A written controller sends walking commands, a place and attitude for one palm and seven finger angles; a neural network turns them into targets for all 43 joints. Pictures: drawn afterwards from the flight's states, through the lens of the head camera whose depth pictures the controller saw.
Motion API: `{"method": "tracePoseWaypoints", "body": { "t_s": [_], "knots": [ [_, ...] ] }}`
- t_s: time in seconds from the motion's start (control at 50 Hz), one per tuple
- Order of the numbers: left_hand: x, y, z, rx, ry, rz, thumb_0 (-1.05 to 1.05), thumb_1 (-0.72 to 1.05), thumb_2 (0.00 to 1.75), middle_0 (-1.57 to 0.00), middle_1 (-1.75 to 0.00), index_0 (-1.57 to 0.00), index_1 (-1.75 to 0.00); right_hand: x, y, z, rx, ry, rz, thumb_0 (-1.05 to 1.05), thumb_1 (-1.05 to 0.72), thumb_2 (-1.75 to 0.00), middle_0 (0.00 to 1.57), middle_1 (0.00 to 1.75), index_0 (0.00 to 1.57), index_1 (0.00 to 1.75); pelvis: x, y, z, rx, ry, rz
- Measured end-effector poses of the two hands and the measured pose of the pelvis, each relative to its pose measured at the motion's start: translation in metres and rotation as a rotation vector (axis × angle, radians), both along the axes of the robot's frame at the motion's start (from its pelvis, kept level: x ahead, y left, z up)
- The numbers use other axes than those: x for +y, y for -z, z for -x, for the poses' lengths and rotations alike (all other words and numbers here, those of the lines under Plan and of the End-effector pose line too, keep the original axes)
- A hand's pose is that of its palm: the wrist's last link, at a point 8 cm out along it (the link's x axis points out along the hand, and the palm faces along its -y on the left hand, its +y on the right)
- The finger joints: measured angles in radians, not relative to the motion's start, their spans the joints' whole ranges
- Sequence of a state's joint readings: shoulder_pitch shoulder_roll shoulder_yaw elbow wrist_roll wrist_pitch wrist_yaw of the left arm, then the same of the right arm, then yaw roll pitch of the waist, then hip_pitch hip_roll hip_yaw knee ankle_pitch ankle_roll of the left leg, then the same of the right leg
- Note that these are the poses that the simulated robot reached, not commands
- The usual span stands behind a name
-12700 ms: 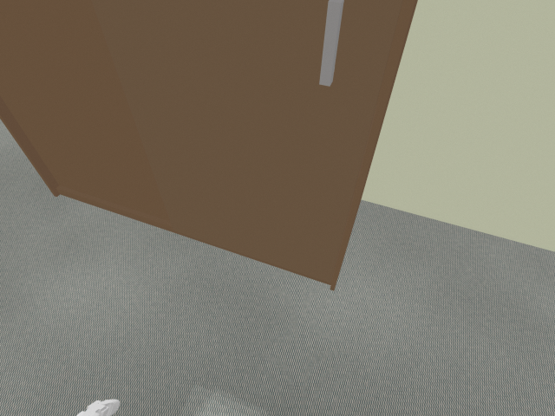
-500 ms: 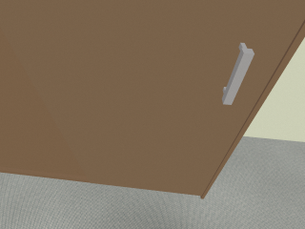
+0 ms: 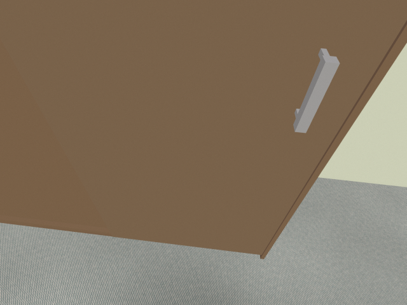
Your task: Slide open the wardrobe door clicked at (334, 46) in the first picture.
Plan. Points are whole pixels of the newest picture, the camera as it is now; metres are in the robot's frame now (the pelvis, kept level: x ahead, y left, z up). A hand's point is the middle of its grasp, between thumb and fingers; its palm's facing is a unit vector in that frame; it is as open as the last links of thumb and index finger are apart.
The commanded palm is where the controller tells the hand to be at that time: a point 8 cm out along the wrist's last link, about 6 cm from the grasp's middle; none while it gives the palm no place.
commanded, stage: come to a stop and stand still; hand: right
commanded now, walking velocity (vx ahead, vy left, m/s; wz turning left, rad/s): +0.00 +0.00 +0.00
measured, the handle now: (311, 92) +0.47 -0.16 +0.21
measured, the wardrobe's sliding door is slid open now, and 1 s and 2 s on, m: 0.00 0.00 0.00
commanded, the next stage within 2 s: look again from close up in 0.36 s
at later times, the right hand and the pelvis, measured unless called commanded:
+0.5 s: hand out of the picture +0.02 -0.17 -0.17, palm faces -0.01 +0.98 -0.18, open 7.3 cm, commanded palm none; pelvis +0.02 +0.00 +0.01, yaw +1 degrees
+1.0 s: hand out of the picture +0.02 -0.16 -0.17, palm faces -0.01 +0.98 -0.17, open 7.3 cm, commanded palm none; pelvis +0.02 +0.01 +0.01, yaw +1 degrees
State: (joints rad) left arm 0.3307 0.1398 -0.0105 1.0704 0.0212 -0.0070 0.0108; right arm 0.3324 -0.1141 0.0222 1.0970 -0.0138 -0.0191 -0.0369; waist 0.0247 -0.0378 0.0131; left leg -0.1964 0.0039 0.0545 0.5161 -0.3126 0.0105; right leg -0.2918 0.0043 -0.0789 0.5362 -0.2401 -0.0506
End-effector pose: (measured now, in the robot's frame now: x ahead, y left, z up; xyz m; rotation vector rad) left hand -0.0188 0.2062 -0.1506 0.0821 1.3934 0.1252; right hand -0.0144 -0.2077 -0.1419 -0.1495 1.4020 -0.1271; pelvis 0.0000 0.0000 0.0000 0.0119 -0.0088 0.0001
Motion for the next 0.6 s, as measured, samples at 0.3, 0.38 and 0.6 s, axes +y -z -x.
{"method": "tracePoseWaypoints", "body": {
  "t_s": [0.3, 0.38, 0.6],
  "knots": [
    [0.014, -0.008, -0.035, -0.051, 0.024, -0.046, 0.01, 0.92, 0.9, -0.2, -0.3, -0.2, -0.3, -0.011, -0.002, -0.028, -0.042, -0.01, 0.012, 0.0, -0.91, -0.9, 0.2, 0.3, 0.2, 0.3, -0.003, -0.003, -0.014, -0.012, -0.018, 0.018],
    [0.017, -0.01, -0.04, -0.053, 0.025, -0.057, 0.01, 0.92, 0.9, -0.2, -0.3, -0.2, -0.3, -0.01, -0.001, -0.032, -0.04, -0.015, 0.005, 0.0, -0.91, -0.9, 0.2, 0.3, 0.2, 0.3, -0.001, -0.004, -0.015, -0.014, -0.019, 0.018],
    [0.02, -0.013, -0.043, -0.035, 0.026, -0.064, 0.0, 0.91, 0.9, -0.2, -0.3, -0.2, -0.3, -0.007, 0.0, -0.031, -0.015, -0.015, -0.003, 0.0, -0.91, -0.9, 0.2, 0.3, 0.2, 0.3, 0.002, -0.006, -0.019, -0.013, -0.021, 0.018]
  ]
}}
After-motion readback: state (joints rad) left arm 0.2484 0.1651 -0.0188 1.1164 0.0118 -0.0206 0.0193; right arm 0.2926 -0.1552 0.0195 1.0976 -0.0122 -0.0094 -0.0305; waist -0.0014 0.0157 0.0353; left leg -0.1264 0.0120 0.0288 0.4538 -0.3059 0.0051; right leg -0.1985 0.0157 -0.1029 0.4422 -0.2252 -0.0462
